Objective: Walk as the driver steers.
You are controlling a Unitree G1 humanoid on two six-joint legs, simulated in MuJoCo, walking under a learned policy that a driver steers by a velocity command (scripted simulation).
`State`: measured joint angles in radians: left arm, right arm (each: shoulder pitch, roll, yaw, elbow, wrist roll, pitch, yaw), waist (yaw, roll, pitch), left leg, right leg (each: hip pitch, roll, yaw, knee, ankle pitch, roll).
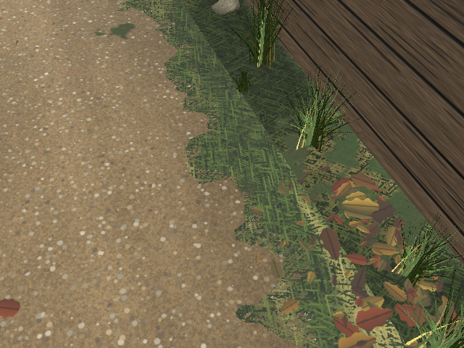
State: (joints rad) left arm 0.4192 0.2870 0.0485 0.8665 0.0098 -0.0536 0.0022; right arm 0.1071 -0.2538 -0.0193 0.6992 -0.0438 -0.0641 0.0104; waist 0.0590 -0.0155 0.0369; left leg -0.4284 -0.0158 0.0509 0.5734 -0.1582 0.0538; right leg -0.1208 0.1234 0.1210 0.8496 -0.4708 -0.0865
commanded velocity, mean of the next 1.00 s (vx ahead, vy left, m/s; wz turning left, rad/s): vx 0.22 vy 0.00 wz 0.07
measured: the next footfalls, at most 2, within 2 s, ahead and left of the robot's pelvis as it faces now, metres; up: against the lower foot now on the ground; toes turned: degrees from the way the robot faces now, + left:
right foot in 0.42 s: +0.38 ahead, -0.08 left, +0.00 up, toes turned +5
left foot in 0.76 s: +0.29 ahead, +0.11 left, +0.00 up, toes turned +6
